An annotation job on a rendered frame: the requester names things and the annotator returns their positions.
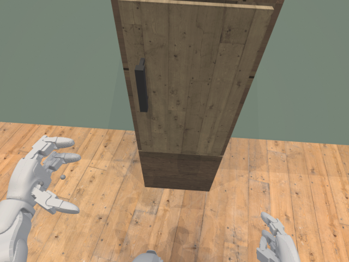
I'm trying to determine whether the robot right hand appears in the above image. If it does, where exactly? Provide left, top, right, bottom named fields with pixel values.
left=256, top=212, right=300, bottom=262

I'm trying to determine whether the handle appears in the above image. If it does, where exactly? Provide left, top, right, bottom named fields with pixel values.
left=135, top=58, right=148, bottom=112

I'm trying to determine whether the robot left hand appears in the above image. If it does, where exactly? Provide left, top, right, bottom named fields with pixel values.
left=6, top=135, right=81, bottom=215

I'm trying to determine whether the left robot forearm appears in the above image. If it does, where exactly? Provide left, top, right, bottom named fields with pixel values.
left=0, top=199, right=35, bottom=262

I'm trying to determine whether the cupboard door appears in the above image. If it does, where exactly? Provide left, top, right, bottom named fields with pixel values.
left=118, top=0, right=274, bottom=156

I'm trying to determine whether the left robot shin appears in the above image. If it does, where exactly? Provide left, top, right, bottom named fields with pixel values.
left=146, top=250, right=157, bottom=255

